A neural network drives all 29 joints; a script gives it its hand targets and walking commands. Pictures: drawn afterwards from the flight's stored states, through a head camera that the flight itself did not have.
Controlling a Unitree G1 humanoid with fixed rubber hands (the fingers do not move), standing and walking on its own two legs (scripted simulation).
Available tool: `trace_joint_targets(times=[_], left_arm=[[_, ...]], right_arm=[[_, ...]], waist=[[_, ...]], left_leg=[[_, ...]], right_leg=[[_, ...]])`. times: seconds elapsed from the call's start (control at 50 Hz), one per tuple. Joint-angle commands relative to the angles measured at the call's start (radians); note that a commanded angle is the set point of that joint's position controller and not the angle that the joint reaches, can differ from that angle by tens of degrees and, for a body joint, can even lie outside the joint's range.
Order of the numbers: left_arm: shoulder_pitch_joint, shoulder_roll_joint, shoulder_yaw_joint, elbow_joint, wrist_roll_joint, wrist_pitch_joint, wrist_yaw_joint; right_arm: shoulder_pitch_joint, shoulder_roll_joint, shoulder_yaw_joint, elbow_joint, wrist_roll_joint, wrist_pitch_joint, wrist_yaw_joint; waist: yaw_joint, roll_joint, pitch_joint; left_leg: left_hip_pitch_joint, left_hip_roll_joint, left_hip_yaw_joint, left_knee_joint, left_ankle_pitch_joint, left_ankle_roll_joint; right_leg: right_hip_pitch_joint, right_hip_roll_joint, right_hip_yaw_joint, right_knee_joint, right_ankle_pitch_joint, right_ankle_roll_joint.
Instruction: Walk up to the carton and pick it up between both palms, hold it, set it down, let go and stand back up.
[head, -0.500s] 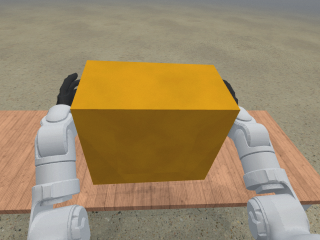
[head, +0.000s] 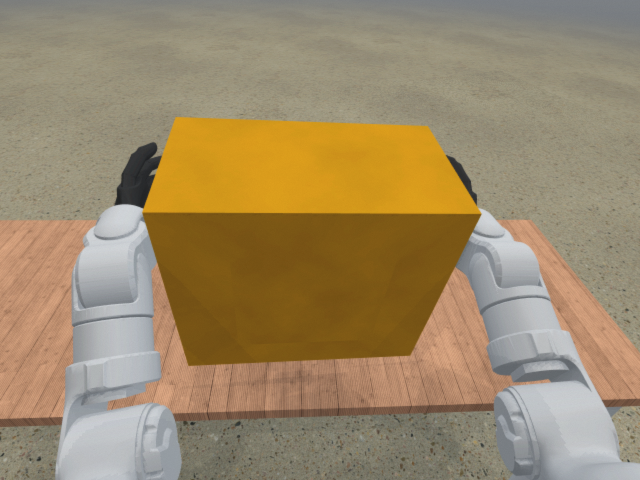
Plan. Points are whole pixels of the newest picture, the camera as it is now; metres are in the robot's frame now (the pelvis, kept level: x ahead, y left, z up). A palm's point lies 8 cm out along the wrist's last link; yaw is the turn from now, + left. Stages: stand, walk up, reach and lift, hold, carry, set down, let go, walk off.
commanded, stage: hold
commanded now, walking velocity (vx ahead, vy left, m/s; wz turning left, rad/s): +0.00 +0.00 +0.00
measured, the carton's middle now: (305, 248) +0.34 +0.00 +0.17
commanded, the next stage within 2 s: none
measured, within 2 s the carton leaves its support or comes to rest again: neither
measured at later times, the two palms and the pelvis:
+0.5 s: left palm (136, 213) +0.36 +0.19 +0.22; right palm (456, 216) +0.36 -0.19 +0.20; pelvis +0.00 +0.00 +0.00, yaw +0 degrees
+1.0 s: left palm (137, 209) +0.36 +0.19 +0.22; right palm (458, 213) +0.36 -0.19 +0.21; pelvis +0.00 +0.00 +0.00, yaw +0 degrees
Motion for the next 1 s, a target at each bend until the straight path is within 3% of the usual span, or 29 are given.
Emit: trace_joint_targets(times=[0.0, 0.36, 0.74, 0.98], left_arm=[[-0.662, -0.481, -0.48, -0.158, -0.161, -0.051, -0.129], [-0.628, -0.476, -0.491, -0.198, -0.159, -0.049, -0.134], [-0.651, -0.492, -0.492, -0.153, -0.158, -0.044, -0.122], [-0.671, -0.487, -0.479, -0.14, -0.164, -0.054, -0.126]], right_arm=[[-0.854, 0.566, 0.357, -0.375, 0.124, -0.064, 0.134], [-0.817, 0.56, 0.378, -0.408, 0.138, -0.058, 0.122], [-0.848, 0.542, 0.348, -0.362, 0.128, -0.056, 0.142], [-0.86, 0.565, 0.351, -0.356, 0.126, -0.06, 0.136]], waist=[[-0.004, 0.029, -0.372], [-0.007, 0.026, -0.374], [-0.005, 0.04, -0.339], [-0.005, 0.027, -0.37]], left_leg=[[0.13, -0.063, 0.03, -0.008, 0.207, 0.0], [0.143, -0.066, 0.028, 0.004, 0.258, -0.006], [0.136, -0.055, 0.025, -0.011, 0.2, -0.007], [0.129, -0.062, 0.029, -0.009, 0.2, 0.0]], right_leg=[[0.063, 0.033, -0.007, -0.012, 0.245, 0.024], [0.081, 0.036, -0.008, -0.004, 0.303, 0.029], [0.027, 0.038, -0.012, -0.019, 0.194, 0.016], [0.055, 0.034, -0.006, -0.014, 0.237, 0.024]])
